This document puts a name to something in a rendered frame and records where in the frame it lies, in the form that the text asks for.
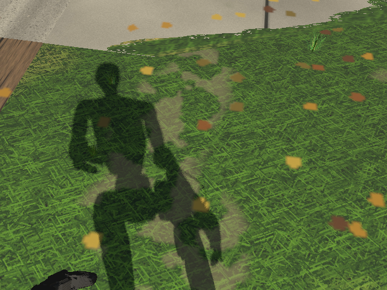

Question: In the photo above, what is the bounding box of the robot left hand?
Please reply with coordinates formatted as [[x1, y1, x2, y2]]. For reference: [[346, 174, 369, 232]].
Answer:
[[31, 269, 97, 290]]

